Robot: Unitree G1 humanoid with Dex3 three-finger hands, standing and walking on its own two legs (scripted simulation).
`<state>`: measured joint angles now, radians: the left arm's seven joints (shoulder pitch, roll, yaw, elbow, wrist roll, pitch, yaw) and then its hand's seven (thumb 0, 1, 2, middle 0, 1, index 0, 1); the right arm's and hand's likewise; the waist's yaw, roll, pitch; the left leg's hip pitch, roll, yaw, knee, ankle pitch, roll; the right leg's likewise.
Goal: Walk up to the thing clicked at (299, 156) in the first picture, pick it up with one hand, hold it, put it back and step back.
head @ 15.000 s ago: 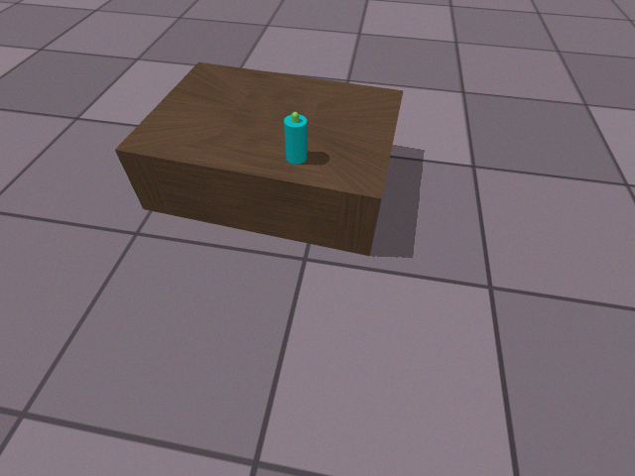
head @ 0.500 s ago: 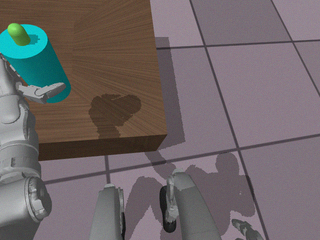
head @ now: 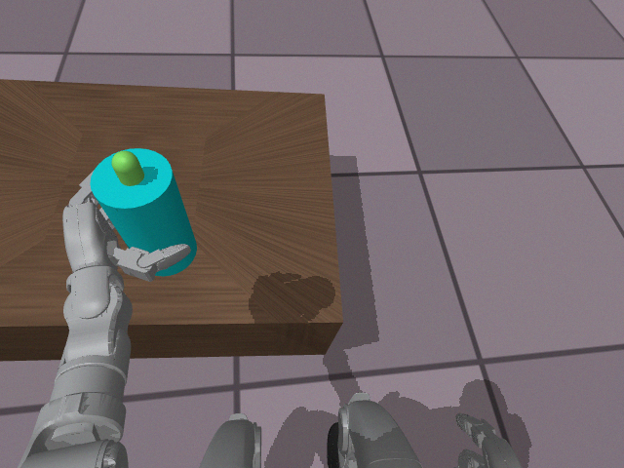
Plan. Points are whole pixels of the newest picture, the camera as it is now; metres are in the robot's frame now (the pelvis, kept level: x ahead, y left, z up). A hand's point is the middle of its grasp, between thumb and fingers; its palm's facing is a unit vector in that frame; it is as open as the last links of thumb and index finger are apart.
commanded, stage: lift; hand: left
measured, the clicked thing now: (148, 211) +0.41 +0.18 +0.06
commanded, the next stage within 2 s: hold in 0.70 s
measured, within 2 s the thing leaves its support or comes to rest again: neither
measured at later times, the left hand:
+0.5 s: hand (151, 220) +0.38 +0.17 +0.08, palm faces +0.25 -0.97 -0.01, open 11.4 cm
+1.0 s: hand (153, 223) +0.37 +0.16 +0.10, palm faces +0.26 -0.97 -0.01, open 11.4 cm
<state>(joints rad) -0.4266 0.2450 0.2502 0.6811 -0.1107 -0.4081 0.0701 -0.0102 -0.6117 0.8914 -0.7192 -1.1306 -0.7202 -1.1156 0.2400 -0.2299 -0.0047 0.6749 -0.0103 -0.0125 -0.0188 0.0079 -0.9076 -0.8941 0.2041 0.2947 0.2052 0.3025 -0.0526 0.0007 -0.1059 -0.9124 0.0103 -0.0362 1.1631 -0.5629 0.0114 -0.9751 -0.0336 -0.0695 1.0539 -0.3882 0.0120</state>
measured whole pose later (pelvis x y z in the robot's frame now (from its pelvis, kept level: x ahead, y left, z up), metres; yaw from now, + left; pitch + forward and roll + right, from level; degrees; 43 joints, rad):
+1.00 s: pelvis +0.02 -0.02 +0.04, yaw +1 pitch +9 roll -1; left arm -0.18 0.16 0.17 0.43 -0.13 -0.36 0.10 -0.01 -0.61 0.89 -0.72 -1.13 -0.72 -1.11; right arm 0.23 -0.21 -0.01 0.66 0.00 -0.01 -0.03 0.01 -0.91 -0.89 0.20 0.29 0.20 0.30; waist -0.02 0.01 -0.05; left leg -0.57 0.02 -0.03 0.89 -0.49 -0.01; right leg -0.65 -0.02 -0.07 0.84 -0.35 -0.01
